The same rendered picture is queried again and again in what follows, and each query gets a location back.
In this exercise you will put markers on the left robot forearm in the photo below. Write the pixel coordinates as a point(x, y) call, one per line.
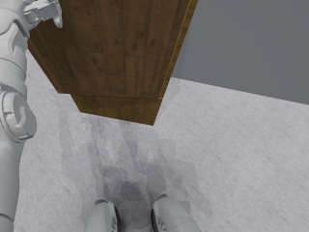
point(14, 35)

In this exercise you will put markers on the right robot shin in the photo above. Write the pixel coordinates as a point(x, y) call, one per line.
point(161, 228)

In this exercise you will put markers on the robot left thigh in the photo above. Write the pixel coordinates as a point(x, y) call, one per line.
point(102, 218)

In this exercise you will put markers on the robot left upper arm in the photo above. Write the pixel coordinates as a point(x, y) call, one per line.
point(17, 124)

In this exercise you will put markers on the left robot hand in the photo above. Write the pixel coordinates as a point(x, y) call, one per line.
point(32, 11)

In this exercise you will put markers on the cupboard door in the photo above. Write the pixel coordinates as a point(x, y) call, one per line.
point(115, 48)

